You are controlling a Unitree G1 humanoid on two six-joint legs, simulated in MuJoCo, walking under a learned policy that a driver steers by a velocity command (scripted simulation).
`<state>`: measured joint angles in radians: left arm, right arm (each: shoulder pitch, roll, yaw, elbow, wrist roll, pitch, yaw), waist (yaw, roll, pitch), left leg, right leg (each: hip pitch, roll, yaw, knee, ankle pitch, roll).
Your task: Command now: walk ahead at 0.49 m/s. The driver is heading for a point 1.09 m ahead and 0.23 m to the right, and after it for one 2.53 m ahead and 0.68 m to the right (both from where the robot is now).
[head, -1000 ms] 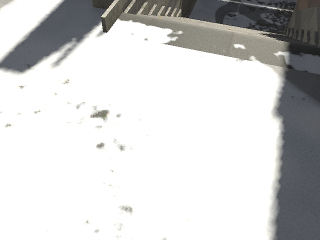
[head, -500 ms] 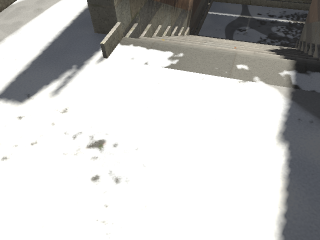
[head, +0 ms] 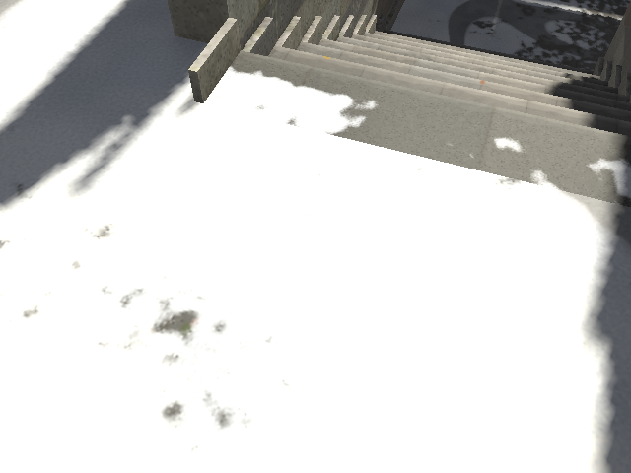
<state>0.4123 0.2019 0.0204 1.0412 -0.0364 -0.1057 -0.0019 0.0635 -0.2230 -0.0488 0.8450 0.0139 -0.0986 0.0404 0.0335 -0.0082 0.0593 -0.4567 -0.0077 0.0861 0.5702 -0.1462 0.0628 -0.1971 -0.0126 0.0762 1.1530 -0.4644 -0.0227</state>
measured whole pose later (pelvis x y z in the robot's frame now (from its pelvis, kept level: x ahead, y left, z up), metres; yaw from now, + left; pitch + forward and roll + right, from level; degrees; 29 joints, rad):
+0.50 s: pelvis +0.31 -0.04 -0.01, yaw +0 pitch +1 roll +2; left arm 0.03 0.23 0.05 0.84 -0.01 -0.11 -0.04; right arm 0.41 -0.24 -0.05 1.05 0.00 -0.05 -0.01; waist -0.04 0.00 0.04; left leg 0.03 0.01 0.04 0.58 -0.48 0.00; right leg -0.53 -0.02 -0.04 0.57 -0.08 -0.08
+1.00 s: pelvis +0.57 -0.03 +0.01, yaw -1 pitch +1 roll -2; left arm 0.41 0.23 0.05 1.04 -0.02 -0.08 0.01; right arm -0.01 -0.22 -0.05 0.88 0.02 -0.09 0.02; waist 0.09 0.03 0.01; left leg -0.57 0.07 -0.02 0.52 0.02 0.03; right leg 0.08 0.05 -0.02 0.20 -0.30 -0.03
